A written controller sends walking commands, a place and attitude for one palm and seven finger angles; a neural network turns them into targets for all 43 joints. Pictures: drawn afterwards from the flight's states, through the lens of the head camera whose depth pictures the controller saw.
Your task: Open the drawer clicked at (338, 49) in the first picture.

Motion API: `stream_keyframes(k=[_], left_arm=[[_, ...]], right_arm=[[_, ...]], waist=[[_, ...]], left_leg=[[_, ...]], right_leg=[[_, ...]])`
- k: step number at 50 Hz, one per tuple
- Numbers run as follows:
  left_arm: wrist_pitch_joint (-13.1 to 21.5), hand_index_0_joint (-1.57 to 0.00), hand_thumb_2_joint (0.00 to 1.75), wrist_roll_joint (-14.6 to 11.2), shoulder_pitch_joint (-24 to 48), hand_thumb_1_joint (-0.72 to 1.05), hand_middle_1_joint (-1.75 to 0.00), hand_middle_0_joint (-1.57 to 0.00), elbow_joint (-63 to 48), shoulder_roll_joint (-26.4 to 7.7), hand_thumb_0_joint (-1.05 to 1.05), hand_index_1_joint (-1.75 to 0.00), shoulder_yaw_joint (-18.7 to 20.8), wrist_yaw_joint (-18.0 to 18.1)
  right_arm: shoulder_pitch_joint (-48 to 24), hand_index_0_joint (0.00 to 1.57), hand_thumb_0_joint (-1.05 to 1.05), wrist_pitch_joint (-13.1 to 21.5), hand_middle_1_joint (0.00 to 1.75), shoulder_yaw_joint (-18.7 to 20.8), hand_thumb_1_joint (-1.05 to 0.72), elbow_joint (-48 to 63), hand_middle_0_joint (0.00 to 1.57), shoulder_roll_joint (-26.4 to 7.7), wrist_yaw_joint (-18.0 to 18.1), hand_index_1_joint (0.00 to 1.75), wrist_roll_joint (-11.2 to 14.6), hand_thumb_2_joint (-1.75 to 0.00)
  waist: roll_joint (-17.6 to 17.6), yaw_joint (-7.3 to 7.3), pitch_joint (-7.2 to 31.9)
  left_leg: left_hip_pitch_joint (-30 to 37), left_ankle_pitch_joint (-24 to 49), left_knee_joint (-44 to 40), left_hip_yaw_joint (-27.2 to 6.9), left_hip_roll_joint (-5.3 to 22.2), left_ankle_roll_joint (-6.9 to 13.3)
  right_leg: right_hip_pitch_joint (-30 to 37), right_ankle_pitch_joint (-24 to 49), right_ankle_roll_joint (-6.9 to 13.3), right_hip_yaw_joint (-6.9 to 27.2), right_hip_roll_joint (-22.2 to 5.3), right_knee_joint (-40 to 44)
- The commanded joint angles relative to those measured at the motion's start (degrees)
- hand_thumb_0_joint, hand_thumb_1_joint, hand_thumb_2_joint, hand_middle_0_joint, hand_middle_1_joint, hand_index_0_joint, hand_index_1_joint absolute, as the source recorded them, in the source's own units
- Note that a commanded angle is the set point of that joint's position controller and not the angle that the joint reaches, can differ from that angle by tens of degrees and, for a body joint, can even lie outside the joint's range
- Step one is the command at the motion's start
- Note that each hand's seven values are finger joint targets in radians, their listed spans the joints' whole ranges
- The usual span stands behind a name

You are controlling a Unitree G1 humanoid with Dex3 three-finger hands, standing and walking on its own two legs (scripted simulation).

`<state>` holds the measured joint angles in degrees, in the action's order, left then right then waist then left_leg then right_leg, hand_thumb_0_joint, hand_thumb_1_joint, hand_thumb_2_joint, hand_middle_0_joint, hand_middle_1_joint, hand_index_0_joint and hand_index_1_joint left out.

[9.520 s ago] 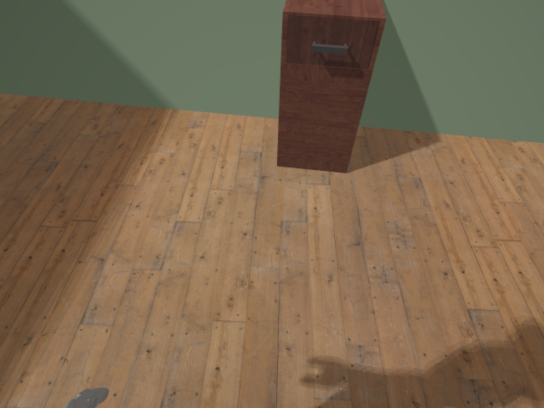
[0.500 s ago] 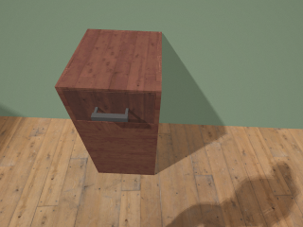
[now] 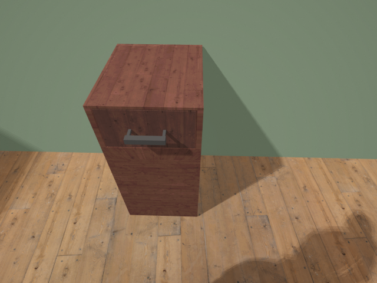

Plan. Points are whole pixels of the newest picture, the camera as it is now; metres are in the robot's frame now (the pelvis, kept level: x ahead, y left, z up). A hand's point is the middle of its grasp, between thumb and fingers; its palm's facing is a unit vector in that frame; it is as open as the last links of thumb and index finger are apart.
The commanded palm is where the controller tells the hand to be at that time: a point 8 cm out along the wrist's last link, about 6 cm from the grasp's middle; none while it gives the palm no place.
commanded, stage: come to a stop and stand still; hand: left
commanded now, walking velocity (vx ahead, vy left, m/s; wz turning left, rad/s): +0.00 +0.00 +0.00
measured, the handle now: (146, 136) +0.58 +0.18 -0.08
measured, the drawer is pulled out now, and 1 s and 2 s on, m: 0.00 0.00 0.00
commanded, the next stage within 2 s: look again from close up in 0.04 s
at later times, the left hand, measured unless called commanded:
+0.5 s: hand out of the picture +0.02 +0.15 -0.17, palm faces +0.02 -0.98 -0.18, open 7.4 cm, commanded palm none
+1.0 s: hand (115, 234) +0.23 +0.18 -0.03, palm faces -0.05 -0.37 -0.93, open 7.9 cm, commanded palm +0.17 +0.20 -0.03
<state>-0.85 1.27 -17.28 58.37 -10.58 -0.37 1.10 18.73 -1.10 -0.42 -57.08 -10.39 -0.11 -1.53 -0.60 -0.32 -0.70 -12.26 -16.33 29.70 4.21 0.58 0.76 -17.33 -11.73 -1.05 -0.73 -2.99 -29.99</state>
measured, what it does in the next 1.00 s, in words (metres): stands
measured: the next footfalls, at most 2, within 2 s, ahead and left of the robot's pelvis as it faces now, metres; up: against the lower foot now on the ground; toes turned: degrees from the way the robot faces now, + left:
none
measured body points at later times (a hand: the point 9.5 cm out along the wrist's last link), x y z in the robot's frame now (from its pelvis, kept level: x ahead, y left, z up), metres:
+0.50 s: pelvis +0.03 -0.01 +0.00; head +0.04 -0.02 +0.45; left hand +0.02 +0.20 -0.16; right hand +0.02 -0.22 -0.16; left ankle +0.00 +0.11 -0.73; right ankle +0.05 -0.14 -0.73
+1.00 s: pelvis +0.02 -0.01 -0.02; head +0.04 -0.05 +0.43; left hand +0.23 +0.20 +0.02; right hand +0.21 -0.27 -0.10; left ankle +0.00 +0.11 -0.73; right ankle +0.05 -0.14 -0.73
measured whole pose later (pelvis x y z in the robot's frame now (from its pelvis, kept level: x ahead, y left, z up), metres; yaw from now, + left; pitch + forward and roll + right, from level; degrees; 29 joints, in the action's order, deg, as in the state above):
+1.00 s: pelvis +0.02 -0.01 -0.02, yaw -2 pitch +7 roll +2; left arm 0.0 47.2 -23.0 2.8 -15.1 -4.8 21.2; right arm 8.9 6.3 3.0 -34.9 -15.6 -0.3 -3.0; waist -2.2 0.5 5.4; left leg -22.7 -22.1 38.4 6.5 1.7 -0.6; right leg -30.6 -18.1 0.2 1.8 -1.9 -41.9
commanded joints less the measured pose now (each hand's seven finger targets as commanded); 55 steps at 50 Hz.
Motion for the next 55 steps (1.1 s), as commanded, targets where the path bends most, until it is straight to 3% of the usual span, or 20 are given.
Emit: stream_keyframes(k=[1,9,13,24,35,36,37,38,39,40,41,42,43,44,45,47,49,51,54,55], left_arm=[[1.3,-0.2,0.9,-0.3,-1.9,0.9,-0.3,-0.2,-2.0,-5.1,0.0,-0.3,1.2,0.3],[2.2,-0.2,0.9,-0.6,-3.2,0.9,-0.3,-0.2,1.1,-3.7,0.0,-0.3,0.9,0.5],[2.6,-0.2,0.9,-0.7,-3.9,0.9,-0.3,-0.2,2.4,-3.0,0.0,-0.3,1.0,0.6],[2.2,-0.2,0.9,-0.6,-3.4,0.9,-0.3,-0.2,3.5,-2.0,0.0,-0.3,1.2,0.9],[2.4,-0.2,0.9,-0.6,-3.1,0.9,-0.3,-0.2,3.2,-2.0,0.0,-0.3,1.4,0.9],[3.0,-0.2,0.9,-0.3,-7.1,0.9,-0.3,-0.2,5.8,-5.6,0.0,-0.3,1.8,3.3],[13.2,-0.2,0.89,7.2,39.5,0.88,-0.32,-0.2,-82.2,-21.0,0.0,-0.32,-1.5,3.5],[7.9,-0.2,0.88,8.9,11.9,0.85,-0.33,-0.2,-65.3,-18.7,0.0,-0.33,2.6,8.6],[-1.4,-0.21,0.87,9.0,-3.3,0.83,-0.34,-0.21,-58.9,-6.3,0.0,-0.34,-3.2,11.3],[-2.3,-0.21,0.86,12.2,-2.6,0.81,-0.36,-0.21,-58.7,-1.4,0.0,-0.36,-7.4,11.3],[-1.5,-0.21,0.85,17.3,1.8,0.78,-0.37,-0.21,-62.3,-5.9,0.0,-0.37,-6.3,12.7],[-0.8,-0.21,0.84,23.9,-0.2,0.76,-0.39,-0.21,-61.1,-7.7,0.0,-0.39,-5.3,14.3],[-1.0,-0.21,0.83,30.2,-5.2,0.74,-0.4,-0.21,-58.9,-6.0,0.0,-0.4,-6.9,15.8],[-1.1,-0.21,0.82,35.4,-11.8,0.71,-0.42,-0.21,-59.5,-6.1,0.0,-0.42,-6.2,17.1],[-0.9,-0.22,0.81,41.2,-17.9,0.69,-0.43,-0.22,-56.9,-5.5,0.0,-0.43,-6.4,18.6],[0.3,-0.22,0.79,49.4,-24.0,0.64,-0.47,-0.22,-55.1,-3.6,0.0,-0.47,-7.8,20.6],[3.0,-0.22,0.77,54.7,-25.1,0.6,-0.5,-0.22,-56.2,-7.5,0.0,-0.5,-3.1,22.3],[5.3,-0.22,0.75,59.0,-21.0,0.55,-0.53,-0.22,-60.9,-10.9,0.0,-0.53,0.1,24.8],[6.8,-0.23,0.72,64.1,-12.3,0.48,-0.57,-0.23,-67.7,-14.8,0.0,-0.57,3.7,29.3],[6.7,-0.23,0.71,65.7,-7.4,0.46,-0.58,-0.23,-69.7,-15.1,0.0,-0.58,3.4,30.9]], right_arm=[[2.6,0.2,0.0,1.6,0.3,1.4,-0.9,1.7,0.2,-6.3,0.8,0.3,0.2,-0.9],[4.7,0.2,0.0,2.3,0.3,0.6,-0.9,-1.8,0.2,-4.0,1.3,0.3,0.8,-0.9],[4.8,0.2,0.0,2.7,0.3,0.5,-0.9,-3.4,0.2,-3.3,1.5,0.3,0.9,-0.9],[4.2,0.2,0.0,2.5,0.3,0.5,-0.9,-5.2,0.2,-2.1,1.9,0.3,0.9,-0.9],[3.7,0.2,0.0,2.7,0.3,0.6,-0.9,-5.8,0.2,-2.2,2.0,0.3,0.8,-0.9],[-3.8,0.2,0.0,2.9,0.3,1.6,-0.9,-1.7,0.2,-5.3,1.6,0.3,1.3,-0.9],[-4.8,0.2,0.0,12.0,0.3,1.0,-0.9,17.9,0.2,-13.3,4.3,0.3,4.4,-0.9],[-8.9,0.2,0.0,17.2,0.3,2.1,-0.9,15.2,0.2,-9.0,6.8,0.3,3.4,-0.9],[-9.0,0.2,0.0,19.0,0.3,3.0,-0.9,15.0,0.2,-6.5,6.6,0.3,5.0,-0.9],[-8.5,0.2,0.0,20.0,0.3,2.3,-0.9,14.4,0.2,-7.3,6.3,0.3,4.7,-0.9],[-11.5,0.2,0.0,20.4,0.3,2.8,-0.9,17.6,0.2,-9.8,5.7,0.3,3.4,-0.9],[-10.1,0.2,0.0,19.5,0.3,3.1,-0.9,18.7,0.2,-10.9,5.0,0.3,1.4,-0.9],[-10.4,0.2,0.0,18.4,0.3,3.5,-0.9,21.8,0.2,-10.6,4.2,0.3,0.1,-0.9],[-11.6,0.2,0.0,17.2,0.3,4.3,-0.9,25.9,0.2,-10.7,3.1,0.3,-0.3,-0.9],[-12.4,0.2,0.0,15.1,0.3,4.6,-0.9,28.1,0.2,-10.3,2.0,0.3,-1.0,-0.9],[-15.1,0.2,0.0,9.8,0.3,5.1,-0.9,31.9,0.2,-10.6,-0.3,0.3,-2.3,-0.9],[-17.5,0.2,0.0,5.3,0.3,4.8,-0.9,34.1,0.2,-9.8,-2.0,0.3,-1.8,-0.9],[-19.6,0.2,0.0,2.7,0.3,4.3,-0.9,36.6,0.2,-9.2,-3.0,0.3,-2.1,-0.9],[-18.9,0.2,0.0,0.3,0.3,4.4,-0.9,37.5,0.2,-8.2,-3.6,0.3,-2.9,-0.9],[-18.5,0.2,0.0,0.0,0.3,4.7,-0.9,37.7,0.2,-8.2,-3.7,0.3,-3.3,-0.9]], waist=[[0.9,-0.15,-4.7],[1.8,-0.42,-3.2],[1.8,-0.1,-1.3],[-0.3,0.09,-3.9],[1.1,0.14,-2.6],[5.1,2.71,-5.2],[-13.7,-2.42,24.4],[-18.9,2.75,22.2],[-13.4,1.23,12.1],[-6.7,-0.21,5.7],[-2.7,-1.21,-0.6],[1.5,-1.72,2.4],[6.0,-0.87,2.7],[4.6,1.71,5.3],[7.6,3.3,6.9],[12.4,5.07,3.1],[14.3,7.54,4.9],[10.5,8.4,8.7],[5.7,8.1,14.9],[3.3,7.07,17.3]], left_leg=[[-8.0,-11.7,-11.1,-7.3,4.7,1.9],[-4.3,-2.1,-8.5,-5.4,4.2,1.2],[-2.4,3.1,-7.3,-4.5,4.5,1.0],[-2.6,3.9,-8.4,-4.5,5.0,0.7],[-0.1,8.0,-8.2,-4.1,5.2,0.6],[-4.6,10.6,3.1,-1.7,6.0,-1.4],[10.7,18.4,-6.5,-1.9,-0.6,1.4],[11.3,27.5,-5.4,-1.7,1.0,1.3],[3.4,21.9,-6.8,-3.0,1.3,-0.9],[0.1,18.2,-5.1,-2.7,1.1,-0.6],[-4.3,11.9,-3.4,-5.1,0.1,-0.2],[-6.4,8.2,-1.4,-4.7,-0.4,0.2],[-8.8,5.4,0.7,-4.6,-1.4,0.1],[-9.5,4.9,1.7,-3.9,-2.4,-0.3],[-11.1,4.2,2.9,-3.1,-2.6,-0.7],[-16.3,2.5,4.5,-2.4,-2.9,-0.9],[-19.5,3.0,6.2,-1.8,-3.4,-0.9],[-19.9,3.7,8.0,-1.1,-3.7,-0.6],[-18.4,5.2,12.8,-1.7,-4.3,-0.5],[-17.3,5.3,14.7,-2.3,-4.1,-0.3]], right_leg=[[1.2,-10.2,2.6,4.4,-1.5,6.3],[2.6,-3.9,3.0,4.9,-2.6,6.9],[4.9,3.2,3.0,4.4,-2.9,5.9],[5.3,4.8,3.1,3.7,-2.3,5.9],[6.8,10.0,3.1,3.1,-2.4,5.6],[6.2,32.6,2.2,5.9,-6.4,5.0],[12.8,21.5,3.7,7.6,0.2,0.0],[8.8,9.1,4.8,2.4,1.9,-2.7],[2.5,0.2,3.9,-0.7,3.0,-2.8],[-0.4,2.1,3.1,-2.2,3.3,-1.5],[-4.9,0.4,3.4,-0.5,3.6,-0.8],[-7.4,-3.0,3.4,-1.4,3.7,-1.6],[-9.7,-7.5,3.4,-1.3,3.9,-1.9],[-8.1,-10.5,4.1,0.6,4.2,-1.9],[-8.6,-12.7,4.6,0.5,4.8,-2.8],[-9.8,-11.1,5.2,2.8,5.0,-3.2],[-7.5,-6.3,5.7,5.5,4.4,-5.0],[-6.8,-2.5,5.8,6.4,4.0,-8.0],[-11.9,-1.4,6.1,9.4,4.2,-11.6],[-15.5,-2.3,6.0,10.1,4.1,-13.0]])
